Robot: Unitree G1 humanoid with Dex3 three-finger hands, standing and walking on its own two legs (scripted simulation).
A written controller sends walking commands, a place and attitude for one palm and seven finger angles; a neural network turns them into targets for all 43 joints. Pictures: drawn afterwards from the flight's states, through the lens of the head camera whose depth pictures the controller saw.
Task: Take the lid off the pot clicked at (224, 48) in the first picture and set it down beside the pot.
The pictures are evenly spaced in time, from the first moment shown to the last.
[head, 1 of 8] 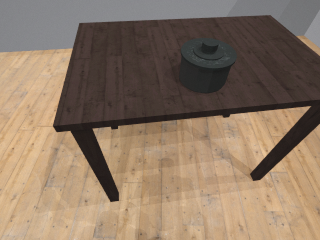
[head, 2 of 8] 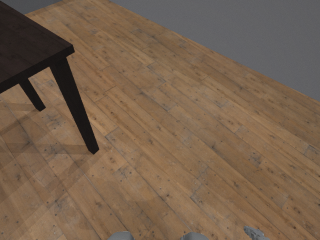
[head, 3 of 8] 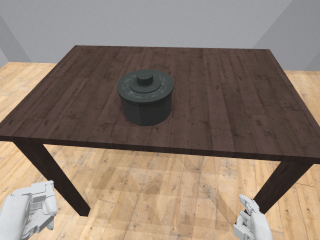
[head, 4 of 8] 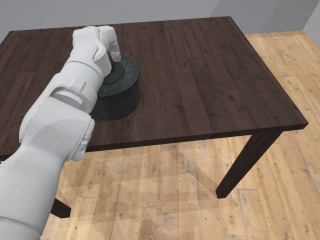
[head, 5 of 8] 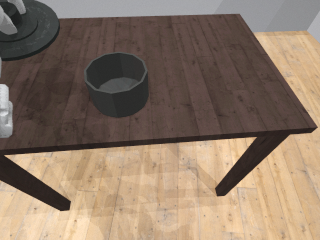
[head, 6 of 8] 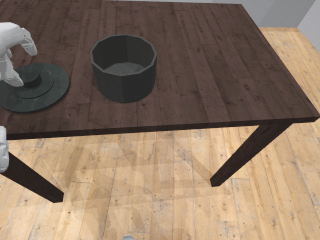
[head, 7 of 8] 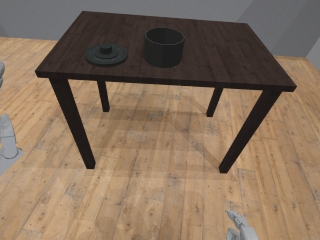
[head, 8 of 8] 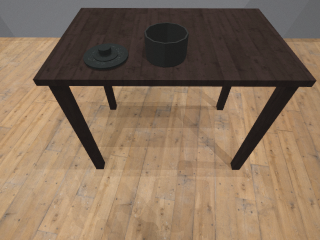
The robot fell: no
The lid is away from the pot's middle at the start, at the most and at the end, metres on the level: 0.00 0.24 0.24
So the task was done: yes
